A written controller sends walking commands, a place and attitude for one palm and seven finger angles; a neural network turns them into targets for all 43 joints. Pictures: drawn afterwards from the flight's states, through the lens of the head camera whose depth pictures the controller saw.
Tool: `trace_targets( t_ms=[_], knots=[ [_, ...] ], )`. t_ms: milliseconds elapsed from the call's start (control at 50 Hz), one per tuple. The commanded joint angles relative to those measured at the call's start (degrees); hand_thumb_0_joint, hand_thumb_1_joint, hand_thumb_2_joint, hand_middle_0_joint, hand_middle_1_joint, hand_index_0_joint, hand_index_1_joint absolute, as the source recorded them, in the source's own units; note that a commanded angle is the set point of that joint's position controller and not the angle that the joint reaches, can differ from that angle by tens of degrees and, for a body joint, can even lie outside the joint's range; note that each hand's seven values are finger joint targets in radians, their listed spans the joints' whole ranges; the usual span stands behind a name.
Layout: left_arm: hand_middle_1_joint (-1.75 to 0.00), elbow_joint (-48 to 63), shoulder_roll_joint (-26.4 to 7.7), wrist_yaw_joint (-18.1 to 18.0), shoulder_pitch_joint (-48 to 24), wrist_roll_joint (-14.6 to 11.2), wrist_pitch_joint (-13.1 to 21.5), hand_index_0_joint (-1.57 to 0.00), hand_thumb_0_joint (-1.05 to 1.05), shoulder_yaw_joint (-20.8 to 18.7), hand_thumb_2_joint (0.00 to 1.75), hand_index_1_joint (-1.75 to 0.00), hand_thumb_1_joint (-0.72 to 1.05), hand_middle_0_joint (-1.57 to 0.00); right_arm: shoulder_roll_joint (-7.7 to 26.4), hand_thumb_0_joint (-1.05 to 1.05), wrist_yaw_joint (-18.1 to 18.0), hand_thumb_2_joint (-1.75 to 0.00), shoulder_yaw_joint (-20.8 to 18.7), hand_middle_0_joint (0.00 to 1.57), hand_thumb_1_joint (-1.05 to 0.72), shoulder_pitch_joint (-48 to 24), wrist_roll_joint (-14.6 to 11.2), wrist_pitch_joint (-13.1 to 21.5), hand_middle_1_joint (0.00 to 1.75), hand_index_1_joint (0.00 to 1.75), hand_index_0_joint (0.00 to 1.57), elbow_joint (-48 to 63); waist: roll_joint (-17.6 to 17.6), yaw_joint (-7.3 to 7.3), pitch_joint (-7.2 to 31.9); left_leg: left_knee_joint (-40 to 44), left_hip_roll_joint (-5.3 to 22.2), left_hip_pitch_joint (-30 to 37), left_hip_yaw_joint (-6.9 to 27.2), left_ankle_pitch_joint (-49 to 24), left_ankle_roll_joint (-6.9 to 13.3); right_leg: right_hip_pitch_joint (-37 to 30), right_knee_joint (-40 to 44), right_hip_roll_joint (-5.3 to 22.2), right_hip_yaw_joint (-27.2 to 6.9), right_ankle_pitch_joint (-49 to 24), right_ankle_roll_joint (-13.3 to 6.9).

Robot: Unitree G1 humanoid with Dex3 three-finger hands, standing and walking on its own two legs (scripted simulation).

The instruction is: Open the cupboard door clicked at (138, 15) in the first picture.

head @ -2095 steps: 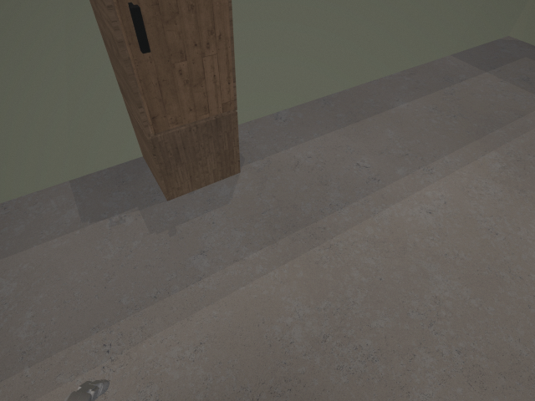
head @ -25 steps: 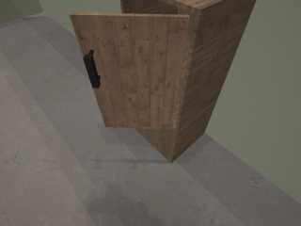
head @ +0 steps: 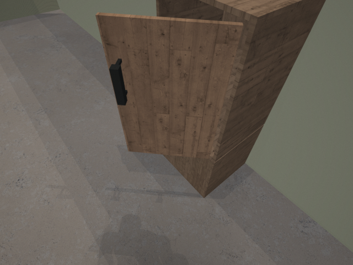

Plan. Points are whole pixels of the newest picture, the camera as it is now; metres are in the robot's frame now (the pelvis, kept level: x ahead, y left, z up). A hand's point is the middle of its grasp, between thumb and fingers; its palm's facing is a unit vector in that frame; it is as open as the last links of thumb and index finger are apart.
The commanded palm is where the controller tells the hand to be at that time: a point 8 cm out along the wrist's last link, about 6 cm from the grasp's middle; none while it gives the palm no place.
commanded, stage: shuffle to correct the standing spot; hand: left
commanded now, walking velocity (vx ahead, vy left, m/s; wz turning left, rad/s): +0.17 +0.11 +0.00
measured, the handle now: (120, 82) +0.60 +0.22 +0.07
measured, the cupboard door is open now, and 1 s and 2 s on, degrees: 45 45 45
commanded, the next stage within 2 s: come to a stop and stand still in 0.14 s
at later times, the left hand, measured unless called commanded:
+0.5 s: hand (123, 234) +0.22 +0.17 -0.16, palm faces -0.02 -0.97 -0.23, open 7.3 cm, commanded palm none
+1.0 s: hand out of the picture +0.09 +0.28 -0.16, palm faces +0.02 -0.94 -0.34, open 7.4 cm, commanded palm none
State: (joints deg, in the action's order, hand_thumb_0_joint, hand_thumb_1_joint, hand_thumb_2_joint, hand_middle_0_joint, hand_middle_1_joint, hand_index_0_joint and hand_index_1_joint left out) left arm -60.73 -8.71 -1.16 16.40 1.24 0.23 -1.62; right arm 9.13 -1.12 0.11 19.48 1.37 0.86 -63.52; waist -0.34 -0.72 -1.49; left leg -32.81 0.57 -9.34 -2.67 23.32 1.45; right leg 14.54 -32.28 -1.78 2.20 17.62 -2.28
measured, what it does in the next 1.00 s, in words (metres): steps on the spot: right foot, then left foot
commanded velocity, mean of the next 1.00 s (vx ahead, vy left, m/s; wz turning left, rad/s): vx -0.03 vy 0.05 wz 0.00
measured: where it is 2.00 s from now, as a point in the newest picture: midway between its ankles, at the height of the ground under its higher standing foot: outside the picture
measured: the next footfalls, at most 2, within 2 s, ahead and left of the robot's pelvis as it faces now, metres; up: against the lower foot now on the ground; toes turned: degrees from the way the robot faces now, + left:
right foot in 0.38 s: +0.20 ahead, -0.10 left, +0.00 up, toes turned -7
left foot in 0.78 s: +0.14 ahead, +0.14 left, +0.00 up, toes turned +3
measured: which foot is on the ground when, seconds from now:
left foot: down 0.00-0.38, up 0.40-0.76, down 0.78-1.00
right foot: down 0.00-0.04, up 0.06-0.36, down 0.38-0.80, up 0.82-0.96, down 0.98-1.00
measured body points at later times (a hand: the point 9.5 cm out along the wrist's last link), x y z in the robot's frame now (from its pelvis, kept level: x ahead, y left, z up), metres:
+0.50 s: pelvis +0.10 -0.01 -0.01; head +0.14 -0.02 +0.44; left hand +0.22 +0.22 -0.14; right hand +0.03 -0.23 -0.17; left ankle +0.00 +0.11 -0.66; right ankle +0.16 -0.09 -0.73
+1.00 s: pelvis +0.07 +0.07 -0.01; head +0.05 +0.03 +0.44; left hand +0.09 +0.33 -0.13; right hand +0.17 -0.15 -0.16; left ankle +0.10 +0.14 -0.73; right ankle +0.11 -0.04 -0.73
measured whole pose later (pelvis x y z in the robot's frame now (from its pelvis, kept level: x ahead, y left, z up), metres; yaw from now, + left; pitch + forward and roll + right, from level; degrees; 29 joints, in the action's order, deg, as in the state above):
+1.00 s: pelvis +0.07 +0.07 -0.01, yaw -3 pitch -3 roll +2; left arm -56.1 -11.7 -1.9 18.4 1.6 -2.7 -1.2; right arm 10.8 -0.1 -0.7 11.7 1.3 -1.9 -49.6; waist -3.0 -2.2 0.0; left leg -34.8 -3.2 -15.6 -8.2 17.2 4.3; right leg 19.9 -38.9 1.2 -0.6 17.5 -1.1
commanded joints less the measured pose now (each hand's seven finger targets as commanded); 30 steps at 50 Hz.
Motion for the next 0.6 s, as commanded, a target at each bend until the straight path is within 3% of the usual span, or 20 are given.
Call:
trace_targets(
  t_ms=[0,20,40,80,100,140,200,240,280,300,320,340,360,380,400,440,460,500,540,580],
  knots=[
    [-0.3,4.7,-5.3,0.1,-1.3,-0.1,0.5,-0.2,0.0,-1.7,0.9,-0.3,0.9,-0.2,5.4,0.0,-0.2,-0.9,-1.2,0.2,-0.9,11.9,0.5,1.4,0.3,0.3,0.2,-0.6,-7.7,3.61,-4.8,14.7,8.0,4.5,9.9,-3.6,3.7,11.4,-2.0,4.2,-5.4,8.5,-3.5],
    [-0.3,6.4,-3.5,0.3,-4.5,0.3,0.8,-0.2,0.0,-1.2,0.9,-0.3,0.9,-0.2,8.1,0.0,-0.6,-0.9,-1.8,0.2,-0.9,14.6,0.6,1.5,0.3,0.3,0.2,-0.8,-16.2,5.13,-6.8,19.8,15.9,8.5,19.9,-9.8,8.1,20.3,-14.1,0.2,2.7,11.1,-1.1],
    [-0.3,7.6,-4.2,0.1,-7.7,0.7,1.1,-0.2,0.0,-1.0,0.9,-0.3,0.9,-0.2,7.1,0.0,-0.9,-0.9,-1.4,0.2,-0.9,15.9,0.6,1.6,0.3,0.3,0.2,-1.2,-14.8,5.91,-9.3,20.4,18.6,11.1,23.2,-22.0,11.5,26.7,-23.1,1.3,1.1,14.7,-1.0],
    [-0.3,7.5,-4.2,0.7,-7.7,0.4,1.7,-0.2,0.0,-1.3,0.9,-0.3,0.9,-0.2,4.7,0.0,-1.2,-0.9,-0.6,0.2,-0.9,14.1,0.3,2.5,0.3,0.3,0.2,0.0,-6.5,4.27,-8.4,16.6,18.2,12.2,19.4,-37.7,14.3,28.6,-29.8,4.6,-0.8,12.3,-1.4],
    [-0.3,7.1,-3.3,1.0,-7.6,0.3,1.7,-0.2,0.0,-1.2,0.9,-0.3,0.9,-0.2,5.4,0.0,-1.3,-0.9,-0.6,0.2,-0.9,13.1,0.6,2.9,0.3,0.3,0.2,0.4,-4.0,3.72,-7.1,15.9,17.2,13.9,16.2,-42.7,13.7,28.5,-30.8,5.1,-0.3,11.0,-1.3],
    [-0.3,7.4,-2.2,1.5,-8.2,0.0,1.4,-0.2,0.0,-0.9,0.9,-0.3,0.9,-0.2,6.1,0.0,-1.5,-0.9,-0.7,0.2,-0.9,12.6,0.7,3.4,0.3,0.3,0.2,0.5,-4.0,3.12,-5.2,16.2,14.9,14.7,11.7,-44.3,12.5,26.8,-29.2,5.3,1.4,8.8,-0.8],
    [-0.3,8.7,-1.5,2.0,-10.7,-0.1,1.1,-0.2,0.0,-0.6,0.9,-0.3,0.9,-0.2,6.1,0.0,-1.5,-0.9,-0.6,0.2,-0.9,12.8,0.7,3.5,0.3,0.3,0.2,0.0,-6.2,2.91,-5.1,16.8,12.6,12.9,6.9,-45.5,10.7,23.2,-22.3,4.9,3.7,6.0,-0.7],
    [-0.3,9.6,-1.3,1.9,-12.1,-0.2,1.1,-0.2,0.0,-0.3,0.9,-0.3,0.9,-0.2,6.2,0.0,-1.4,-0.9,-0.6,0.2,-0.9,12.9,0.6,3.3,0.3,0.3,0.2,-0.5,-7.3,2.93,-5.2,15.5,11.2,11.0,4.1,-51.7,9.2,18.0,-15.7,3.1,6.0,4.6,-1.3],
    [-0.3,8.5,-1.9,1.2,-8.1,-0.2,1.5,-0.2,0.0,-0.3,0.9,-0.3,0.9,-0.2,6.7,0.0,-1.6,-0.9,-0.7,0.2,-0.9,12.0,0.2,3.0,0.3,0.3,0.2,-0.4,-5.6,0.64,-2.5,9.9,11.2,10.1,3.1,-64.5,7.2,9.6,-8.8,1.2,6.1,0.8,-1.6],
    [-0.3,7.0,-2.8,0.8,-3.4,-0.2,1.7,-0.2,0.0,-0.7,0.9,-0.3,0.9,-0.2,7.5,0.0,-1.7,-0.9,-1.0,0.2,-0.9,11.0,-0.3,2.8,0.3,0.3,0.2,-0.2,-4.5,-1.62,0.5,5.9,10.6,8.4,2.6,-65.8,5.6,2.2,-4.2,1.0,5.2,-5.6,-1.4],
    [-0.3,5.4,-4.7,0.4,1.8,-0.3,2.0,-0.2,0.0,-1.2,0.9,-0.3,0.9,-0.2,8.5,0.0,-1.6,-0.9,-1.3,0.2,-0.9,9.5,-1.0,2.7,0.3,0.3,0.2,0.6,-3.4,-4.07,3.1,1.1,9.3,5.5,2.0,-62.1,3.6,-6.5,1.2,1.7,4.3,-14.5,-1.3],
    [-0.3,4.3,-10.1,-0.2,5.6,-0.1,2.8,-0.2,0.0,-2.4,0.9,-0.3,0.9,-0.2,9.6,0.0,-1.4,-0.9,-2.1,0.2,-0.9,8.6,-1.7,2.9,0.3,0.3,0.2,1.4,1.0,-5.85,6.4,-7.3,7.1,-2.3,2.6,-49.7,1.8,-17.6,2.0,8.0,-2.1,-29.3,-3.8],
    [-0.3,3.3,-14.3,-1.0,9.5,0.0,3.1,-0.2,0.0,-3.4,0.9,-0.3,0.9,-0.2,6.9,0.0,-1.2,-0.9,-2.4,0.2,-0.9,10.2,-2.2,2.9,0.3,0.3,0.2,2.6,10.8,-6.06,12.4,-23.1,-1.3,-12.4,0.0,-11.1,-0.7,-27.2,0.5,23.0,-19.0,-59.8,-11.6],
    [-0.3,3.4,-14.7,-1.2,9.7,-0.9,2.4,-0.2,0.0,-3.0,0.9,-0.3,0.9,-0.2,5.1,0.0,-1.7,-0.9,-2.4,0.2,-0.9,10.9,-2.2,1.8,0.3,0.3,0.2,3.1,9.1,-4.22,16.5,-33.7,-2.6,-10.6,3.5,14.2,-1.4,-23.3,2.6,31.2,-22.4,-73.9,-17.7],
    [-0.3,4.5,-13.6,-1.6,6.3,-0.4,1.9,-0.2,0.0,-2.6,0.9,-0.3,0.9,-0.2,3.0,0.0,-1.9,-0.9,-2.4,0.2,-0.9,9.1,-1.7,1.0,0.3,0.3,0.2,3.8,5.5,-2.71,7.5,-33.5,-2.0,-12.7,6.1,15.1,-0.9,-14.7,4.3,30.0,-18.6,-70.1,-17.2],
    [-0.3,5.6,-10.0,-1.5,-1.2,-0.4,1.3,-0.2,0.0,-1.7,0.9,-0.3,0.9,-0.2,1.4,0.0,-1.3,-0.9,-2.6,0.2,-0.9,5.1,-1.3,-1.5,0.3,0.3,0.2,3.0,8.0,-0.37,0.7,-36.9,1.1,-13.2,5.4,11.8,-2.1,-0.3,8.6,25.6,-15.1,-51.3,-14.4],
    [-0.3,6.4,-8.8,-1.6,-3.6,-0.4,1.1,-0.2,0.0,-1.4,0.9,-0.3,0.9,-0.2,1.3,0.0,-1.0,-0.9,-2.7,0.2,-0.9,5.5,-1.0,-2.3,0.3,0.3,0.2,2.8,8.1,1.05,0.1,-35.0,1.4,-12.3,5.0,9.4,-2.7,2.9,10.2,23.5,-11.2,-45.8,-12.3],
    [-0.3,7.2,-9.6,-1.5,-4.9,-0.1,0.8,-0.2,0.0,-2.1,0.9,-0.3,0.9,-0.2,1.0,0.0,-0.2,-0.9,-2.9,0.2,-0.9,5.1,-0.7,-3.2,0.3,0.3,0.2,2.8,7.9,1.7,1.7,-32.4,1.0,-11.4,2.7,5.1,-3.4,5.3,11.4,20.9,-7.6,-37.4,-10.0],
    [-0.3,7.9,-11.1,-1.2,-5.5,0.0,0.3,-0.2,0.0,-2.8,0.9,-0.3,0.9,-0.2,2.1,0.0,0.3,-0.9,-3.4,0.2,-0.9,3.7,-0.4,-3.6,0.3,0.3,0.2,3.9,9.4,1.42,1.6,-30.7,0.5,-11.8,1.4,1.5,-4.0,7.0,13.0,19.7,-7.8,-26.6,-9.0],
    [-0.3,8.3,-11.9,-1.1,-4.9,0.2,-0.1,-0.2,0.0,-3.2,0.9,-0.3,0.9,-0.2,2.6,0.0,0.5,-0.9,-3.6,0.2,-0.9,1.2,-0.3,-3.6,0.3,0.3,0.2,4.9,8.3,0.53,2.4,-27.1,0.5,-12.2,0.7,0.5,-4.4,6.3,13.2,19.2,-8.9,-21.0,-9.1]
  ],
)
